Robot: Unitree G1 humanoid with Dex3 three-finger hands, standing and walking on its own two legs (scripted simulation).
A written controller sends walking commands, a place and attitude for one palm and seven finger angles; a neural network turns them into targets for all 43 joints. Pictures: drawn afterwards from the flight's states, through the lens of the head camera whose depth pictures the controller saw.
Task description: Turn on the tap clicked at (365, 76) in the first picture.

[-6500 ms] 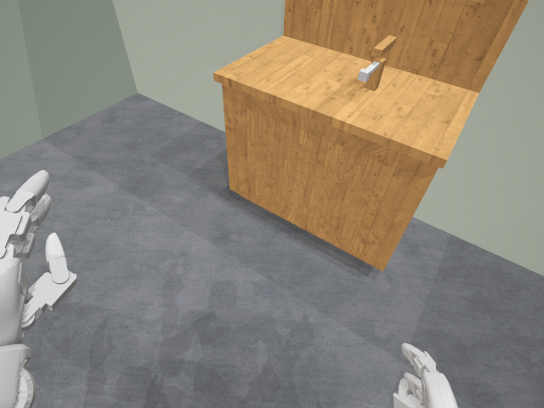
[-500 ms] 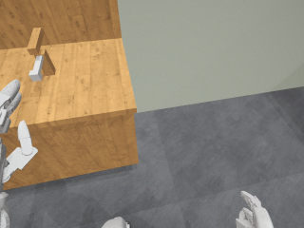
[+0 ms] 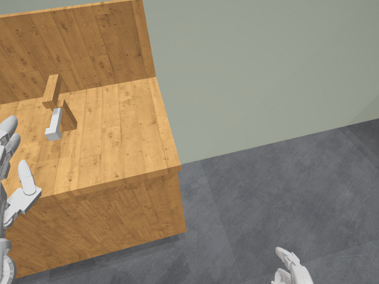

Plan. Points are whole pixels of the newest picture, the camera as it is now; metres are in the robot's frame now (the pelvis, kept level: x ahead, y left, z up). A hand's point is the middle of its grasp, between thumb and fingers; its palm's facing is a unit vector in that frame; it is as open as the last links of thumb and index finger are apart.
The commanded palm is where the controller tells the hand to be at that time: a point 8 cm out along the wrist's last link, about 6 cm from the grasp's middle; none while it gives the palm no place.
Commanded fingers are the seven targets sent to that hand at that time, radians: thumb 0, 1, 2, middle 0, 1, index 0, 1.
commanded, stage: come to a stop and stand still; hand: left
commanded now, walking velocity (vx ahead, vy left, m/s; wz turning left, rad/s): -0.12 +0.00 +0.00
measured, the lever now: (53, 133) +0.46 +0.42 +0.03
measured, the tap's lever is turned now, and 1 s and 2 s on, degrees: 0 0 0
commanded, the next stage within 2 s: look again from close up in 0.70 s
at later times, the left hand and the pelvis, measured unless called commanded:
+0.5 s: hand (21, 215) +0.18 +0.26 +0.17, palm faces +0.42 -0.83 -0.36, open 7.4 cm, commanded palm +0.14 +0.30 +0.19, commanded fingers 0.00 0.90 0.90 -0.20 -0.30 -0.20 -0.30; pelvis -0.03 +0.02 +0.01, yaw -1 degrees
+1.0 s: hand (9, 179) +0.22 +0.28 +0.20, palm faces +0.46 -0.81 -0.36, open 7.4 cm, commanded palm +0.14 +0.30 +0.19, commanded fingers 0.00 0.90 0.90 -0.20 -0.30 -0.20 -0.30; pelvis -0.03 +0.02 +0.00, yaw -2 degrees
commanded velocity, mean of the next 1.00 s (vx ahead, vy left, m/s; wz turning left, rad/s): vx -0.02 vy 0.00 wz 0.00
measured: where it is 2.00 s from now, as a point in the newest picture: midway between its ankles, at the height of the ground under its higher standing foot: outside the picture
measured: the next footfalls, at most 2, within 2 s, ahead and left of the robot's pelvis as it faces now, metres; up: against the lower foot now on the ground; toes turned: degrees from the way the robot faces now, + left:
left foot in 1.86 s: +0.12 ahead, +0.24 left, +0.00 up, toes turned -5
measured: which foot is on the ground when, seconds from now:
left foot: down 0.00-1.00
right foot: down 0.00-1.00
